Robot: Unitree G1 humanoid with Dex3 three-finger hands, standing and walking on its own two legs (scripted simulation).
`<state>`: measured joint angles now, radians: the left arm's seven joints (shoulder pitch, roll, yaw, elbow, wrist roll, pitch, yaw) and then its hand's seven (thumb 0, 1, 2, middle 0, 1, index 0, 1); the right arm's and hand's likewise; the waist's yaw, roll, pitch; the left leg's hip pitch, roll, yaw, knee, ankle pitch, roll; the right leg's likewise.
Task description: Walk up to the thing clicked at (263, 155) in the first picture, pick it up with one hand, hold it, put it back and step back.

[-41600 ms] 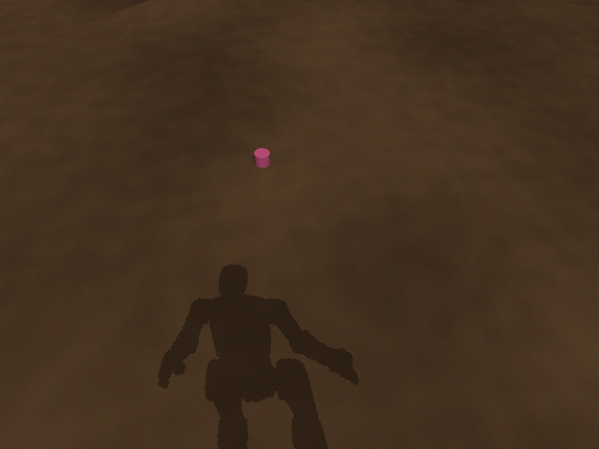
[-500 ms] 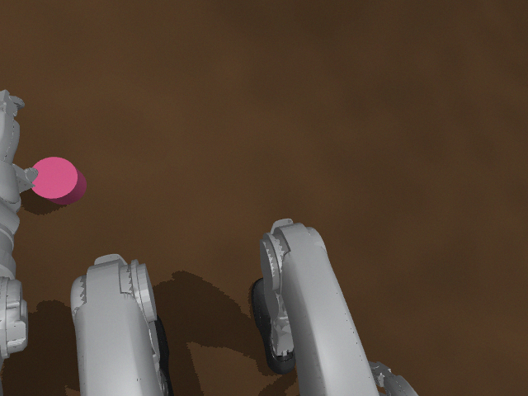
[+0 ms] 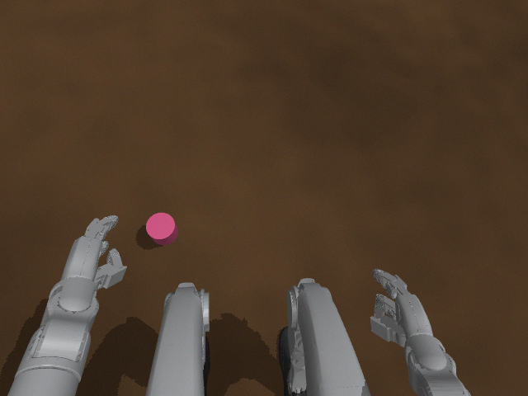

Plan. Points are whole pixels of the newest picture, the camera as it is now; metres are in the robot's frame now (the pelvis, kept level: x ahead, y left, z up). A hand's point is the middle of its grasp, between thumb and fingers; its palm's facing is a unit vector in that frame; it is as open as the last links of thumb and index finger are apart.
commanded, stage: home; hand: left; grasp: from above
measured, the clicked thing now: (162, 229) +0.50 +0.23 -0.50
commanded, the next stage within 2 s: none
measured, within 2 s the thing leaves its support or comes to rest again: neither
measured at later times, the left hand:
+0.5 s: hand (67, 298) +0.25 +0.19 +0.10, palm faces +0.09 -0.97 -0.21, open 7.4 cm
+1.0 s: hand (43, 332) +0.22 +0.19 +0.13, palm faces +0.10 -0.98 -0.20, open 7.4 cm
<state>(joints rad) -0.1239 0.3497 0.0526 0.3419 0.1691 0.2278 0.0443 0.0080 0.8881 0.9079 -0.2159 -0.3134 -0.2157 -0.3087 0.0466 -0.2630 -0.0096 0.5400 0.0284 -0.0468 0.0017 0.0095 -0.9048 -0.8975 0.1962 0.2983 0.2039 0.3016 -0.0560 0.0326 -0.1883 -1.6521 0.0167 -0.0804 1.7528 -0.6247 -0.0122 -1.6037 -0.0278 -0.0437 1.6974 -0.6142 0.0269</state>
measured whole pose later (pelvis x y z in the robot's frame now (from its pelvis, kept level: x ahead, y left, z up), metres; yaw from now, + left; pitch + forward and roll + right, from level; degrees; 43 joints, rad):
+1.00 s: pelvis +0.07 +0.00 +0.18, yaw +3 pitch +9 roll -3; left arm 0.49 0.21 0.03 -0.12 -0.05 0.46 0.02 0.01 0.91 0.90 -0.20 -0.30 -0.20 -0.30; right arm 0.26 -0.22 0.04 0.54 0.00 -0.25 -0.18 0.02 -0.90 -0.90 0.20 0.30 0.21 0.30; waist -0.03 0.05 -0.15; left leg -0.69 0.03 -0.06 0.99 -0.48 -0.01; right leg -0.63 -0.02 -0.06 0.92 -0.45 0.03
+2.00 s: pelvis +0.07 +0.00 +0.18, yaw +2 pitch +10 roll -3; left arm 0.50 0.22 0.03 -0.14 -0.06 0.46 0.02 0.01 0.91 0.90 -0.20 -0.30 -0.20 -0.30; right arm 0.28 -0.22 0.03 0.55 0.01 -0.25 -0.18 0.02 -0.90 -0.90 0.20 0.30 0.21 0.30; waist -0.04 0.05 -0.16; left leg -0.69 0.03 -0.05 1.01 -0.50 -0.01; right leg -0.65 -0.02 -0.05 0.94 -0.47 0.03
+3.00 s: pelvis +0.06 +0.00 +0.21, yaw +2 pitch +0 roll +0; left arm 0.23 0.29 0.04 0.72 0.05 0.07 0.03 0.01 0.91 0.90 -0.21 -0.30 -0.21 -0.30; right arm 0.19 -0.30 -0.05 0.88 -0.06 -0.03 -0.01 0.01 -0.90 -0.90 0.20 0.30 0.21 0.30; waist 0.02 0.00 0.03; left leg -0.39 0.01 0.00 0.76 -0.38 0.00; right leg -0.39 -0.04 0.00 0.76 -0.38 0.03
